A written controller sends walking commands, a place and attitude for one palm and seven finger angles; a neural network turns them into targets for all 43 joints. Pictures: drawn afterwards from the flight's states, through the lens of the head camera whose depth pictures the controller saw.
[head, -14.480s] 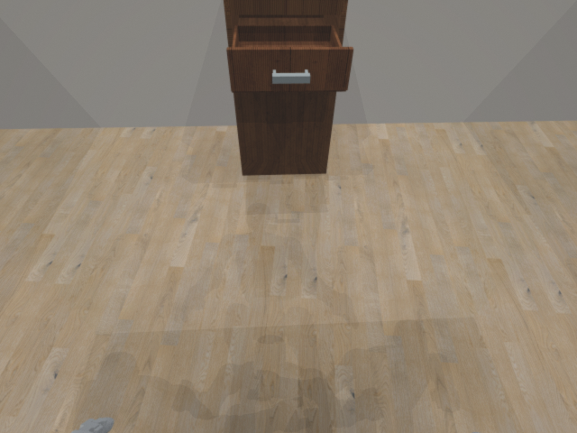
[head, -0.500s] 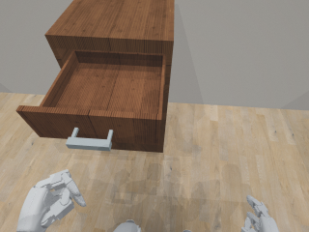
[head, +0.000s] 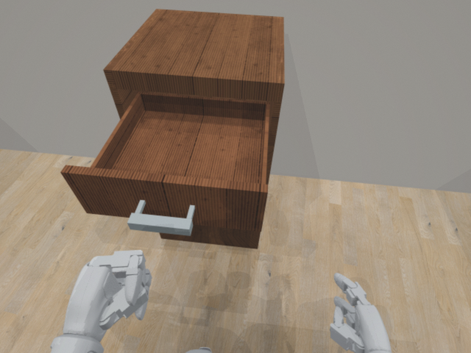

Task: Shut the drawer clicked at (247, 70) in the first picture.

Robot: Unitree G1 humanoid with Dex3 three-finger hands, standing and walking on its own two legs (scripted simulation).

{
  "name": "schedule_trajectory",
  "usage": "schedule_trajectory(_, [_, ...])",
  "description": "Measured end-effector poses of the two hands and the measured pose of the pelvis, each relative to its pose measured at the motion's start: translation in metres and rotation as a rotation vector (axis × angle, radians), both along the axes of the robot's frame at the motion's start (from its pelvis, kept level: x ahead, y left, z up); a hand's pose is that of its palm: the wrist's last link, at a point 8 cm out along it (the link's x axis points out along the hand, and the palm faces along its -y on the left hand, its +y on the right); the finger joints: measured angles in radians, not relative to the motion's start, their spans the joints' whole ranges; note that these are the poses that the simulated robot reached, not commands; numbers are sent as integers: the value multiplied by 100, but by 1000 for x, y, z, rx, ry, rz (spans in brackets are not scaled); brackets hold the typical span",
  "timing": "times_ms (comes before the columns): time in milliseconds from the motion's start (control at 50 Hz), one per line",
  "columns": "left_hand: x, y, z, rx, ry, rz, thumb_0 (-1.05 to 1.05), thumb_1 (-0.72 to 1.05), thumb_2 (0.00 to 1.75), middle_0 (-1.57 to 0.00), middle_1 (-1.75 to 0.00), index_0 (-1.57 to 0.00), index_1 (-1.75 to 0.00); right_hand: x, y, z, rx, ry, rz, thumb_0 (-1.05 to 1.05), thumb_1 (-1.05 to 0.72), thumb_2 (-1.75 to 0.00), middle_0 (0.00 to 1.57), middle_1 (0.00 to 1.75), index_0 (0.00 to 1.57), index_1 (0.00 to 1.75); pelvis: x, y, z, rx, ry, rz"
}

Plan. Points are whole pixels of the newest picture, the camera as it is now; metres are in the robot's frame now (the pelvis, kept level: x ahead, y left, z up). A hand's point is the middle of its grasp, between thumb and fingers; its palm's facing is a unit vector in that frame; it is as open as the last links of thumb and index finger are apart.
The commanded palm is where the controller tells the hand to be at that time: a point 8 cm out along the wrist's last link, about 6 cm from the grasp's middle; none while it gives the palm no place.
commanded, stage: raise the hand and make a fist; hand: left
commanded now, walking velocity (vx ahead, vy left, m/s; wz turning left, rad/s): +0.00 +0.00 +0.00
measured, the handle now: (163, 215) +0.37 +0.18 -0.01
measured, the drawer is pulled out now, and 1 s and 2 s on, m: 0.30 0.30 0.30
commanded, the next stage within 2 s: bring the fist close to the handle in 0.36 s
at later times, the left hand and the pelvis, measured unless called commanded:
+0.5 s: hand (162, 288) +0.20 +0.12 +0.08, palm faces -0.03 -1.00 -0.08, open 3.2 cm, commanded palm +0.17 +0.19 +0.09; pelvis +0.01 -0.04 +0.01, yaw +0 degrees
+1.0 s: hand (164, 277) +0.23 +0.13 +0.04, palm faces -0.04 -1.00 -0.04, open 3.2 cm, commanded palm +0.21 +0.19 +0.04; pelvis +0.01 -0.04 -0.01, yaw +0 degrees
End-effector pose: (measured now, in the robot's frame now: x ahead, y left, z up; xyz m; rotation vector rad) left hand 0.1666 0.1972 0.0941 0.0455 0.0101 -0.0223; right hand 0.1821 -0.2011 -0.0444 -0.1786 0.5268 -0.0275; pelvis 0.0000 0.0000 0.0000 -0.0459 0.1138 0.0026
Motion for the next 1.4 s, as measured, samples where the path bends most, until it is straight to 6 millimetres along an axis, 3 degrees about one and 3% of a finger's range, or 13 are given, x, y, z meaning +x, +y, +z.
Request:
schedule_trajectory(60, [4,0,7,6,-41,10,1,90,90,-140,-160,-140,-160,-11,-11,-6,-14,34,-12,1,-90,-90,21,30,20,30,-1,-2,0,0,-2,3])
schedule_trajectory(200, [12,-15,-13,7,72,-51,1,90,90,-140,-160,-140,-160,-31,-41,-12,-38,86,-84,1,-90,-90,21,30,20,30,0,-12,2,12,3,-4])
schedule_trajectory(260, [12,-14,-10,23,70,-31,1,90,90,-140,-160,-140,-160,-33,-52,-11,-44,85,-110,1,-90,-90,21,30,20,30,3,-18,4,17,3,-8])
schedule_trajectory(400, [13,-10,8,43,-19,33,1,90,90,-140,-160,-140,-160,-23,-68,-13,-33,65,-105,1,-90,-90,20,30,20,30,8,-31,5,22,6,-1])
schedule_trajectory(540, [10,-22,-8,35,79,-10,1,90,90,-140,-160,-140,-160,-5,-75,-11,-19,37,-99,1,-90,-90,20,30,20,30,12,-42,7,34,14,1])
schedule_trajectory(760, [31,-5,-25,33,38,23,1,90,90,-140,-160,-140,-160,3,-86,-22,-53,78,-75,1,-90,-90,21,30,20,30,13,-51,0,32,53,13])
schedule_trajectory(980, [43,-8,-49,-1,58,-18,1,90,90,-140,-160,-140,-160,-14,-86,-32,-70,124,-124,1,-90,-90,20,30,20,30,10,-41,-6,33,85,-5])
schedule_trajectory(1400, [72,-12,-90,-10,-2,-55,1,90,90,-140,-160,-140,-160,-38,-54,-73,-69,196,-82,1,-90,-90,21,30,20,30,-16,-20,-42,8,167,-17])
